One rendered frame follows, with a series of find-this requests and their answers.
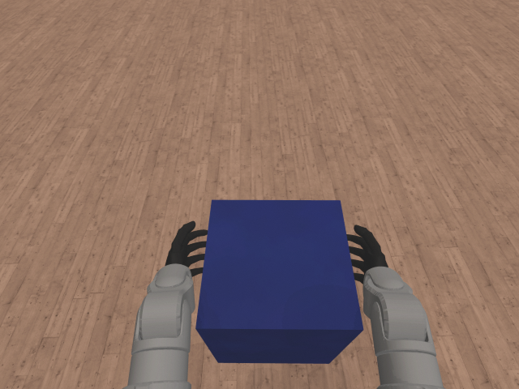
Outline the right robot hand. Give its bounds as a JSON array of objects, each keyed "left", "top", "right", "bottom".
[{"left": 346, "top": 225, "right": 388, "bottom": 284}]

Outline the left robot hand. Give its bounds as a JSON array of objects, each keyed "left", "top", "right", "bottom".
[{"left": 165, "top": 221, "right": 208, "bottom": 277}]

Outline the carton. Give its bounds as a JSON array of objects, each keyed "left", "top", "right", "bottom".
[{"left": 195, "top": 200, "right": 363, "bottom": 364}]

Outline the robot left forearm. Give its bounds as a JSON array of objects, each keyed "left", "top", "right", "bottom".
[{"left": 123, "top": 263, "right": 195, "bottom": 389}]

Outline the robot right forearm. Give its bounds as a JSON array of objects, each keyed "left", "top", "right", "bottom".
[{"left": 362, "top": 267, "right": 446, "bottom": 389}]

